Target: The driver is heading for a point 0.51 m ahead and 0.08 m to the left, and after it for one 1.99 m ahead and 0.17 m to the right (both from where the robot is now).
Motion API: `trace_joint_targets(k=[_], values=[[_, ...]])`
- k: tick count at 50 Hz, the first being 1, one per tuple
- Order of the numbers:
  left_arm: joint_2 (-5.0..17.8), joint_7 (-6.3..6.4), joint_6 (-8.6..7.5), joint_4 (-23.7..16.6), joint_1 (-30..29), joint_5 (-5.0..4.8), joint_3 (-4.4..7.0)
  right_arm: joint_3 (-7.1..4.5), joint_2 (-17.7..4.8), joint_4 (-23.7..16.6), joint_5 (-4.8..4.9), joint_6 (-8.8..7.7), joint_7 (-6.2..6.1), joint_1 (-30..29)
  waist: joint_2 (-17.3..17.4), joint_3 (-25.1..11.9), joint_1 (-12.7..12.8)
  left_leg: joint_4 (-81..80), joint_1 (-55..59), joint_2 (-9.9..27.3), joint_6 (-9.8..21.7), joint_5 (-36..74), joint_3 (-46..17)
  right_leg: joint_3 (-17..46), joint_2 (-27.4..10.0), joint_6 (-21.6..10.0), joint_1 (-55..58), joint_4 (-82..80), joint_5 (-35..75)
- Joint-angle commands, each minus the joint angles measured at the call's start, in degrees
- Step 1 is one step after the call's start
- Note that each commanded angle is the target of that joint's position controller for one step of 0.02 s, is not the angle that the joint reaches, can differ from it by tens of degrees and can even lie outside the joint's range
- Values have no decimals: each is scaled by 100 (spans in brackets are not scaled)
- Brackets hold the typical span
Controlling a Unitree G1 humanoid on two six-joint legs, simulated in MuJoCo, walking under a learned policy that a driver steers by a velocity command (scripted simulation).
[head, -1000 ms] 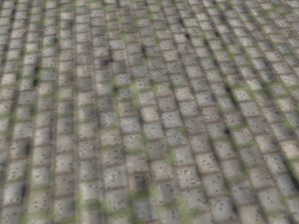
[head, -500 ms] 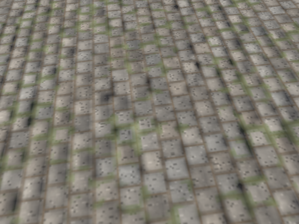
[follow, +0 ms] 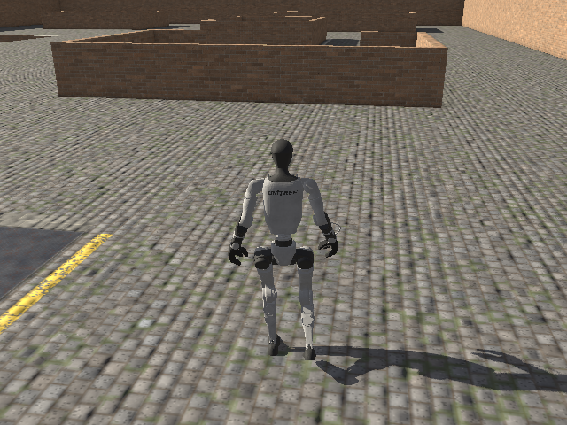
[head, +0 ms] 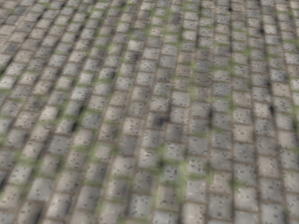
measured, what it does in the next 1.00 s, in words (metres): walks ahead: right foot, then left foot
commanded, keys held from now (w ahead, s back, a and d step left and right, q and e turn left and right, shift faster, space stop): w+q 0.52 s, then w+e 0.48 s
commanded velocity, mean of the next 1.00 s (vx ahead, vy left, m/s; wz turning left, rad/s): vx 0.50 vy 0.00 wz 0.26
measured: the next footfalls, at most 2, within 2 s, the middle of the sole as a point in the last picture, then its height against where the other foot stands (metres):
right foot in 0.38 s outside the picture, level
left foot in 0.84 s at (106, 199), level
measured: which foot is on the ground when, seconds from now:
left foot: down 0.00-0.38, up 0.40-0.82, down 0.84-1.00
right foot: up 0.00-0.36, down 0.38-0.84, up 0.86-1.00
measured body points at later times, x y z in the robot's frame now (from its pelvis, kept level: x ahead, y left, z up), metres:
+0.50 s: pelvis +0.28 -0.04 +0.01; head +0.31 -0.03 +0.46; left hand +0.37 +0.27 -0.08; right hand +0.44 -0.29 -0.11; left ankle +0.15 +0.06 -0.63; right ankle +0.37 -0.13 -0.73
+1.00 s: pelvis +0.50 +0.09 +0.02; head +0.52 +0.11 +0.46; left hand +0.51 +0.38 -0.11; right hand +0.70 -0.14 -0.07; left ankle +0.50 +0.20 -0.72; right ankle +0.50 -0.07 -0.64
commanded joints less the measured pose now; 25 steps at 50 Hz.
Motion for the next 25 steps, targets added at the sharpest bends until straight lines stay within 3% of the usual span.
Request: trace_joint_targets(k=[1,4,9,13,16,17,18,19,20,21,22,23,24,25], values=[[763,14,-196,-617,-201,147,180,-157,-605,-384,-71,-129,-69,276,128,-769,-16,-1794,1976,1555,1173,933,-2505,483,-445,-20,-1851,-284,542],[573,19,-27,-639,-152,214,142,-193,-736,-352,-56,-153,-158,309,172,-652,93,-1974,1327,1392,1225,1767,-2051,319,-415,248,-1592,-970,839],[273,-15,-18,-898,-1184,184,6,-235,-891,-190,9,-69,-305,657,415,-431,-286,-1881,909,904,787,1170,-1538,199,-40,444,-1262,-3099,2605],[409,-117,-105,-1056,-1668,80,39,-241,-894,-32,49,-1,-326,996,537,-399,-473,-1545,1209,1064,652,628,-2017,318,185,349,-965,-3945,2850],[614,-164,-180,-1046,-1488,56,142,-245,-854,-11,38,46,-349,969,742,-429,-305,-1055,1637,1243,534,590,-2544,424,223,124,-684,-4236,2206],[668,-153,-208,-974,-1182,52,189,-239,-818,-33,32,61,-347,880,825,-492,-121,-828,1625,1201,458,729,-2606,345,242,4,-290,-4390,2090],[794,-118,-238,-853,-655,89,273,-185,-660,-74,16,58,-335,817,785,-780,159,-283,1480,951,294,988,-2459,311,166,-175,545,-4583,2155],[1069,-69,-259,-791,140,196,360,-59,-330,-177,-52,33,-307,805,323,-1527,511,1147,888,631,81,519,-2051,1068,-675,-553,1958,-4446,1910],[1507,-66,-185,-621,744,283,466,43,-3,-336,70,-14,-322,1493,-1369,-2221,280,3044,-1153,-236,-353,-1893,-1207,3568,-1959,-1454,3845,-4850,759],[1119,-108,-151,-602,760,112,397,-7,-496,-260,133,-32,-331,1644,-1510,-2077,305,3978,-2034,180,-449,-2324,-1233,4625,-2276,-1569,3870,-5182,-499],[697,-80,-110,-680,506,90,284,-107,-852,-248,120,-1,-325,1129,-889,-1341,456,4278,-2254,427,-511,-1777,-1216,3769,-2020,-1328,3246,-5290,-604],[570,-61,-58,-710,246,137,231,-125,-874,-317,48,28,-327,729,-484,-885,425,4222,-2119,613,-544,-1357,-999,2902,-1749,-1133,2557,-5340,67],[486,-52,-31,-668,64,170,196,-140,-804,-402,-12,23,-311,489,-384,-554,329,3980,-2010,760,-554,-1065,-970,2355,-1529,-1074,1992,-5465,725],[384,-38,-36,-638,-27,197,155,-154,-716,-430,3,43,-274,451,-478,-429,208,3780,-1782,913,-540,-891,-953,1878,-1340,-1001,1637,-5598,1196]])
Over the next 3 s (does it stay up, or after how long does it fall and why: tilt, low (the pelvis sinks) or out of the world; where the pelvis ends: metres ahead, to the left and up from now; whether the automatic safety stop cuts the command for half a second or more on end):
stays up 1.28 0.00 0.01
